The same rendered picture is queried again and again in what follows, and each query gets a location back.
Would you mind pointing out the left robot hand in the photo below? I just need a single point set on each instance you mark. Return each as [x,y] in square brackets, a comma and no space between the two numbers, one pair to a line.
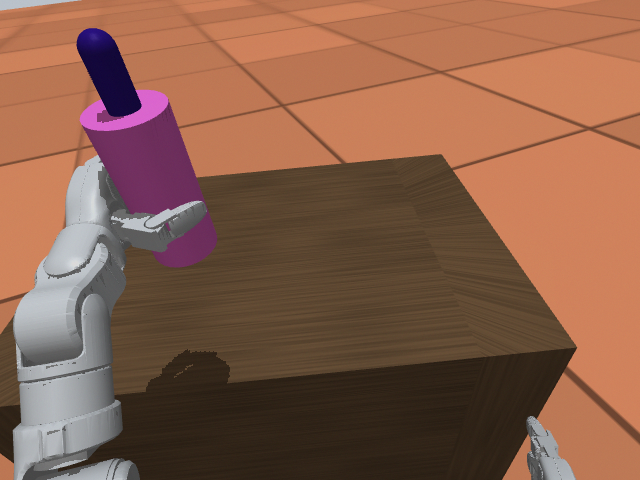
[93,198]

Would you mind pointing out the right robot hand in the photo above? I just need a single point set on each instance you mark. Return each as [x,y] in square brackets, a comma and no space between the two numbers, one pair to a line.
[543,460]

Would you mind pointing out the bottle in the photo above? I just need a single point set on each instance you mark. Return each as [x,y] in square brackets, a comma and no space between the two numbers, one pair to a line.
[137,138]

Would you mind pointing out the left robot arm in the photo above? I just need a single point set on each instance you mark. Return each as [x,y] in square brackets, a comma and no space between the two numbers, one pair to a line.
[62,329]

